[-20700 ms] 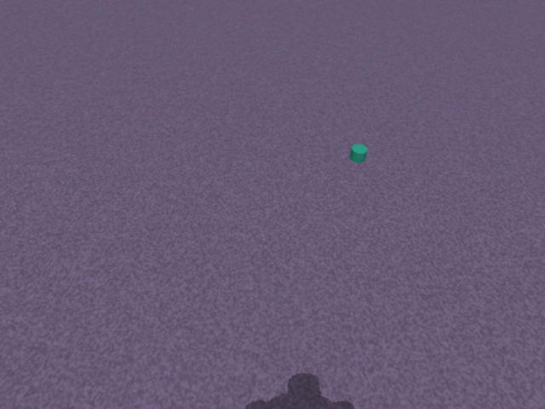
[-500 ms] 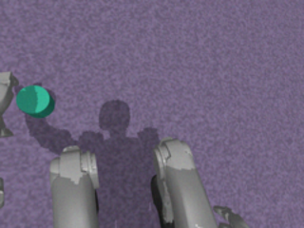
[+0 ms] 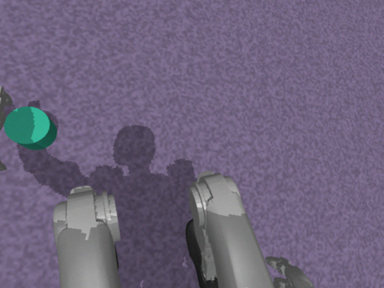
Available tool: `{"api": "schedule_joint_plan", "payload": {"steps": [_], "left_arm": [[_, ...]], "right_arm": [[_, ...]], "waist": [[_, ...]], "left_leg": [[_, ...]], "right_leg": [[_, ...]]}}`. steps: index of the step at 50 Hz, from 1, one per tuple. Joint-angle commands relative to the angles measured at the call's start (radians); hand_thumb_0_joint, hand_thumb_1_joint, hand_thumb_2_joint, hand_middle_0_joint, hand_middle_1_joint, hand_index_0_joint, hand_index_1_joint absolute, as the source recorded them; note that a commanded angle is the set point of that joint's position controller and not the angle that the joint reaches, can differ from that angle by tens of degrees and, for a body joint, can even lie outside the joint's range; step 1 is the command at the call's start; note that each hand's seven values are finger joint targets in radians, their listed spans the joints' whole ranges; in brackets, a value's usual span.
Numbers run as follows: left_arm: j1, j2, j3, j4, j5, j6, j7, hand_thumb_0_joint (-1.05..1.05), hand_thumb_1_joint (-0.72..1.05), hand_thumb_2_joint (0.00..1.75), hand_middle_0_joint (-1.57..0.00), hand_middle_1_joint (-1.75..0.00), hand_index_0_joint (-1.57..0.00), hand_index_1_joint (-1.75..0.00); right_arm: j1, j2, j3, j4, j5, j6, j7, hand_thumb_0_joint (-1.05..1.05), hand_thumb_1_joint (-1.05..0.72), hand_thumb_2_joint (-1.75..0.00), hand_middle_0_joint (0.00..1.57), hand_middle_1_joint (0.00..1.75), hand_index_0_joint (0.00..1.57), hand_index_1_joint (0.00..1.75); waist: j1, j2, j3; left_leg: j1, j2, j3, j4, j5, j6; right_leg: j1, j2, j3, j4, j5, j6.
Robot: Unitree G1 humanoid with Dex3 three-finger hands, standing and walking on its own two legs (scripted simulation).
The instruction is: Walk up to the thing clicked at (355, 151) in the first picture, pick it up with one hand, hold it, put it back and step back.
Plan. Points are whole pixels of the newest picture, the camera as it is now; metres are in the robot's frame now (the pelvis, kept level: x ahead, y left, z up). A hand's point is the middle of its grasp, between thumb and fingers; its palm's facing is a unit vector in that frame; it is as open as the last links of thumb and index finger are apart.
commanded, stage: rise first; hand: left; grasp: from above
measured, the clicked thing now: (32, 129) +0.48 +0.32 -0.29
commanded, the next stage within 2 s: approach in 0.96 s
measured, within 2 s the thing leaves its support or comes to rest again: neither
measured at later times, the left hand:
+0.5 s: hand out of the picture +0.43 +0.35 -0.18, palm faces -0.44 -0.11 -0.89, open 14.2 cm
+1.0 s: hand out of the picture +0.44 +0.36 -0.18, palm faces -0.44 -0.11 -0.89, open 14.2 cm
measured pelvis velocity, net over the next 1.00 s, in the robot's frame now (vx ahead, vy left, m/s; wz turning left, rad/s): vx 0.00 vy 0.01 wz -0.03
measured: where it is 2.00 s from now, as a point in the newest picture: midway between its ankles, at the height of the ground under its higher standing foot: (158, 278)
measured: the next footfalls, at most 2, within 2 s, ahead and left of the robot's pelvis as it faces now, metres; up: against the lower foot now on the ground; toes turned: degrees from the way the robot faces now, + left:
none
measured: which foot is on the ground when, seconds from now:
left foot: down 0.00-1.00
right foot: down 0.00-1.00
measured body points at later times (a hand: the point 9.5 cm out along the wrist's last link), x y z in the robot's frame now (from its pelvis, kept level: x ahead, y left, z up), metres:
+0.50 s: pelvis +0.00 +0.00 +0.00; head +0.24 +0.10 +0.36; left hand +0.45 +0.36 -0.13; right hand +0.07 -0.27 -0.10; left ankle +0.08 +0.14 -0.29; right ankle +0.09 -0.13 -0.29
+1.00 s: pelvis +0.00 +0.01 +0.00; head +0.24 +0.11 +0.36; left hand +0.46 +0.36 -0.13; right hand +0.07 -0.26 -0.10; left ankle +0.07 +0.14 -0.29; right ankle +0.09 -0.13 -0.29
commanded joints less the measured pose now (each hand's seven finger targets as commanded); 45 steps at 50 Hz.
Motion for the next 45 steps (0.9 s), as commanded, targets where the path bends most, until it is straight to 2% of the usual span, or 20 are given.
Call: {"api": "schedule_joint_plan", "payload": {"steps": [1, 2, 6, 9, 13, 14, 16, 20, 26, 28, 30, 33, 34, 35, 36, 37, 38, 41, 44, 45], "left_arm": [[-0.279, 0.297, 0.033, -0.134, -0.006, 0.004, 0.034, 0.00, -0.58, 1.04, -0.07, -1.02, -0.06, -1.03], [-0.284, 0.292, 0.031, -0.131, -0.013, 0.003, 0.037, 0.00, -0.57, 1.03, -0.07, -1.02, -0.06, -1.03], [-0.292, 0.282, 0.017, -0.099, -0.008, 0.002, 0.037, 0.00, -0.59, 1.04, -0.07, -1.01, -0.05, -1.03], [-0.303, 0.306, 0.034, -0.113, -0.006, 0.003, 0.043, 0.00, -0.57, 1.03, -0.06, -1.03, -0.06, -1.03], [-0.304, 0.310, 0.023, -0.088, -0.003, 0.006, 0.044, 0.00, -0.58, 1.03, -0.07, -1.03, -0.06, -1.03], [-0.320, 0.314, 0.023, -0.090, -0.004, 0.005, 0.044, 0.00, -0.58, 1.03, -0.06, -1.03, -0.06, -1.04], [-0.310, 0.318, 0.018, -0.079, 0.000, 0.007, 0.043, 0.00, -0.58, 1.04, -0.06, -1.03, -0.06, -1.04], [-0.334, 0.334, 0.026, -0.084, 0.001, 0.004, 0.047, 0.00, -0.57, 1.03, -0.06, -1.03, -0.06, -1.04], [-0.327, 0.353, 0.030, -0.072, -0.001, 0.009, 0.042, 0.00, -0.58, 1.03, -0.06, -1.04, -0.06, -1.04], [-0.336, 0.351, 0.021, -0.076, 0.004, 0.009, 0.036, 0.00, -0.58, 1.03, -0.06, -1.04, -0.06, -1.05], [-0.349, 0.381, 0.041, -0.094, -0.005, 0.006, 0.037, 0.00, -0.57, 1.02, -0.06, -1.04, -0.06, -1.04], [-0.327, 0.360, 0.019, -0.084, -0.001, 0.011, 0.021, 0.00, -0.58, 1.03, -0.07, -1.04, -0.06, -1.05], [-0.337, 0.368, 0.029, -0.109, -0.006, 0.008, 0.019, 0.00, -0.57, 1.02, -0.07, -1.04, -0.06, -1.05], [-0.326, 0.399, 0.053, -0.133, -0.007, 0.008, 0.020, 0.00, -0.58, 1.03, -0.06, -1.04, -0.06, -1.04], [-0.315, 0.389, 0.043, -0.127, -0.006, 0.011, 0.016, 0.00, -0.58, 1.02, -0.06, -1.04, -0.06, -1.05], [-0.294, 0.347, 0.020, -0.112, -0.007, 0.015, 0.009, 0.00, -0.58, 1.02, -0.06, -1.05, -0.06, -1.05], [-0.330, 0.340, 0.011, -0.141, -0.012, 0.012, 0.004, 0.00, -0.57, 1.02, -0.06, -1.05, -0.06, -1.05], [-0.308, 0.361, 0.028, -0.138, -0.020, 0.013, -0.002, 0.00, -0.58, 1.02, -0.06, -1.04, -0.06, -1.05], [-0.319, 0.329, 0.004, -0.146, -0.019, 0.009, -0.009, 0.00, -0.57, 1.02, -0.06, -1.05, -0.06, -1.05], [-0.315, 0.337, 0.012, -0.139, -0.022, 0.008, -0.008, 0.00, -0.58, 1.02, -0.07, -1.05, -0.06, -1.05]], "right_arm": [[0.195, -0.253, -0.075, -0.013, -0.005, -0.004, -0.017, 0.00, -0.90, -0.90, 0.20, 0.30, 0.20, 0.30], [0.190, -0.253, -0.076, -0.011, -0.004, -0.003, -0.018, 0.00, -0.90, -0.90, 0.20, 0.30, 0.20, 0.30], [0.193, -0.256, -0.070, -0.014, -0.006, -0.006, -0.017, 0.00, -0.90, -0.90, 0.20, 0.30, 0.20, 0.30], [0.196, -0.260, -0.062, -0.014, -0.011, -0.006, -0.017, 0.00, -0.90, -0.90, 0.20, 0.30, 0.20, 0.30], [0.192, -0.260, -0.054, -0.014, -0.011, -0.006, -0.019, 0.00, -0.90, -0.90, 0.20, 0.30, 0.20, 0.30], [0.194, -0.264, -0.053, -0.018, -0.014, -0.007, -0.018, 0.00, -0.90, -0.90, 0.20, 0.30, 0.20, 0.30], [0.186, -0.265, -0.050, -0.018, -0.012, -0.008, -0.019, 0.00, -0.90, -0.90, 0.20, 0.30, 0.20, 0.30], [0.192, -0.271, -0.042, -0.023, -0.017, -0.008, -0.020, 0.00, -0.90, -0.90, 0.20, 0.30, 0.20, 0.30], [0.201, -0.275, -0.036, -0.022, -0.018, -0.015, -0.019, 0.00, -0.90, -0.90, 0.20, 0.30, 0.20, 0.30], [0.205, -0.272, -0.031, -0.022, -0.025, -0.016, -0.015, 0.00, -0.90, -0.90, 0.20, 0.30, 0.20, 0.30], [0.202, -0.280, -0.032, -0.026, -0.020, -0.017, -0.018, 0.00, -0.90, -0.90, 0.20, 0.30, 0.20, 0.30], [0.200, -0.278, -0.033, -0.026, -0.018, -0.020, -0.017, 0.00, -0.90, -0.90, 0.20, 0.30, 0.20, 0.30], [0.202, -0.281, -0.034, -0.032, -0.020, -0.018, -0.016, 0.00, -0.90, -0.90, 0.20, 0.30, 0.20, 0.30], [0.207, -0.281, -0.029, -0.033, -0.022, -0.017, -0.014, 0.00, -0.90, -0.90, 0.20, 0.30, 0.20, 0.30], [0.206, -0.280, -0.032, -0.035, -0.019, -0.016, -0.013, 0.00, -0.90, -0.90, 0.20, 0.30, 0.20, 0.30], [0.207, -0.275, -0.035, -0.035, -0.017, -0.015, -0.011, 0.00, -0.90, -0.90, 0.20, 0.30, 0.20, 0.30], [0.213, -0.276, -0.034, -0.036, -0.017, -0.012, -0.009, 0.00, -0.90, -0.90, 0.20, 0.30, 0.20, 0.30], [0.206, -0.279, -0.036, -0.042, -0.012, -0.007, -0.009, 0.00, -0.90, -0.90, 0.20, 0.30, 0.20, 0.30], [0.209, -0.277, -0.033, -0.045, -0.013, -0.002, -0.006, 0.00, -0.90, -0.90, 0.20, 0.30, 0.20, 0.30], [0.211, -0.277, -0.033, -0.045, -0.010, -0.001, -0.006, 0.00, -0.90, -0.90, 0.20, 0.30, 0.20, 0.30]], "waist": [[-0.003, 0.323, -0.678], [0.004, 0.328, -0.669], [-0.016, 0.326, -0.637], [-0.016, 0.334, -0.666], [-0.017, 0.337, -0.642], [-0.032, 0.339, -0.632], [-0.020, 0.361, -0.627], [-0.037, 0.362, -0.629], [-0.034, 0.367, -0.629], [-0.049, 0.356, -0.618], [-0.037, 0.375, -0.639], [-0.038, 0.374, -0.616], [-0.042, 0.393, -0.634], [-0.024, 0.419, -0.662], [-0.024, 0.405, -0.674], [-0.033, 0.387, -0.649], [-0.048, 0.393, -0.655], [-0.028, 0.400, -0.652], [-0.046, 0.383, -0.639], [-0.040, 0.381, -0.633]], "left_leg": [[0.562, 0.008, 0.132, -0.225, 0.178, 0.061], [0.556, 0.010, 0.133, -0.225, 0.167, 0.059], [0.551, 0.011, 0.125, -0.229, 0.150, 0.058], [0.557, 0.011, 0.127, -0.215, 0.184, 0.059], [0.537, 0.009, 0.127, -0.221, 0.159, 0.060], [0.529, 0.010, 0.122, -0.225, 0.145, 0.059], [0.551, 0.009, 0.120, -0.235, 0.141, 0.054], [0.541, 0.009, 0.117, -0.224, 0.147, 0.056], [0.556, 0.013, 0.115, -0.218, 0.172, 0.056], [0.536, 0.014, 0.115, -0.210, 0.163, 0.059], [0.550, 0.014, 0.113, -0.214, 0.159, 0.056], [0.560, 0.016, 0.107, -0.219, 0.153, 0.055], [0.570, 0.017, 0.107, -0.218, 0.166, 0.053], [0.583, 0.015, 0.112, -0.219, 0.194, 0.051], [0.587, 0.016, 0.108, -0.214, 0.203, 0.052], [0.579, 0.017, 0.109, -0.213, 0.204, 0.055], [0.581, 0.017, 0.107, -0.215, 0.205, 0.055], [0.582, 0.016, 0.104, -0.225, 0.196, 0.053], [0.559, 0.015, 0.105, -0.222, 0.180, 0.056], [0.555, 0.012, 0.107, -0.224, 0.174, 0.057]], "right_leg": [[0.281, 0.000, -0.111, -0.247, 0.268, -0.092], [0.268, -0.001, -0.113, -0.243, 0.259, -0.093], [0.248, 0.001, -0.122, -0.239, 0.245, -0.095], [0.274, 0.001, -0.119, -0.233, 0.278, -0.090], [0.261, 0.004, -0.120, -0.240, 0.257, -0.092], [0.258, 0.003, -0.127, -0.235, 0.245, -0.092], [0.238, 0.003, -0.129, -0.228, 0.236, -0.097], [0.250, 0.000, -0.132, -0.227, 0.249, -0.092], [0.253, 0.002, -0.132, -0.224, 0.269, -0.092], [0.262, 0.005, -0.130, -0.233, 0.269, -0.090], [0.256, 0.002, -0.134, -0.224, 0.259, -0.091], [0.235, 0.004, -0.137, -0.225, 0.251, -0.093], [0.251, 0.003, -0.138, -0.225, 0.261, -0.092], [0.279, 0.003, -0.135, -0.221, 0.285, -0.092], [0.272, 0.002, -0.137, -0.214, 0.293, -0.092], [0.263, 0.004, -0.138, -0.219, 0.294, -0.091], [0.266, 0.003, -0.138, -0.225, 0.297, -0.090], [0.256, 0.002, -0.140, -0.221, 0.286, -0.092], [0.261, 0.004, -0.140, -0.229, 0.280, -0.090], [0.266, 0.003, -0.137, -0.234, 0.277, -0.090]]}}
